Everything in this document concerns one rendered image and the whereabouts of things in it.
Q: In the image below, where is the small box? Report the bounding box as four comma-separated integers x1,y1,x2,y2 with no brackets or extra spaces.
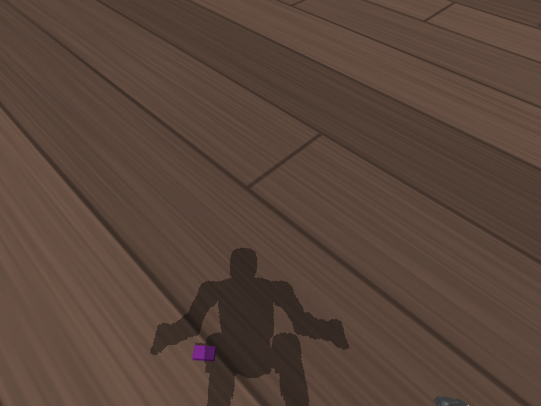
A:
192,345,216,361

